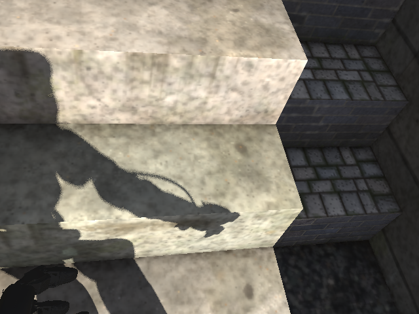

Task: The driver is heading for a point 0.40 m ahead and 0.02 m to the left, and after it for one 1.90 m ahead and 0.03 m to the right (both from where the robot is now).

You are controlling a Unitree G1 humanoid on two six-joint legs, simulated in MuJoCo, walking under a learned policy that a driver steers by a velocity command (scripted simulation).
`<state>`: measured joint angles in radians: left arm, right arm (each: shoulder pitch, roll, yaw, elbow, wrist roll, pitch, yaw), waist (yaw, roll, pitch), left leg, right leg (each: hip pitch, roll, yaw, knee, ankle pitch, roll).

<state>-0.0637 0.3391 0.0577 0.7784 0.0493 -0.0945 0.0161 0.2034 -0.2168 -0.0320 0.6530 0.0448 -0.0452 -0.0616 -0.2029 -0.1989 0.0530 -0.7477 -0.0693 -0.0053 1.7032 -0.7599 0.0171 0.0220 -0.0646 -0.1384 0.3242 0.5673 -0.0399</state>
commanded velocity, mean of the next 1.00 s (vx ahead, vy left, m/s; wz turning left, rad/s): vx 0.32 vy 0.00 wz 0.18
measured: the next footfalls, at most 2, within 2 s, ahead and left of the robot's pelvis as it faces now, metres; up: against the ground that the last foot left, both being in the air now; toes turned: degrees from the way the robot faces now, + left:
left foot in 0.02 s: +0.04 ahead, +0.12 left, +0.21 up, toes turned -1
right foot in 0.34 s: +0.20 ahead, -0.09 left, +0.41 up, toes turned +8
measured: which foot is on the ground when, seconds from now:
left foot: up 0.00-0.00, down 0.02-0.38, up 0.40-0.78, down 0.80-1.00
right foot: up 0.00-0.32, down 0.34-0.74, up 0.76-0.98, down 1.00-1.00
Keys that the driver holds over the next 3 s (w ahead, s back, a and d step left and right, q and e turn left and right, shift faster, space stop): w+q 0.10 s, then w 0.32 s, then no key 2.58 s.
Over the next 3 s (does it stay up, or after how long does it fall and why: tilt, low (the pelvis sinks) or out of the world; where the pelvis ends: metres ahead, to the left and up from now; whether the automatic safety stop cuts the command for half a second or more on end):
stays up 0.28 -0.01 0.33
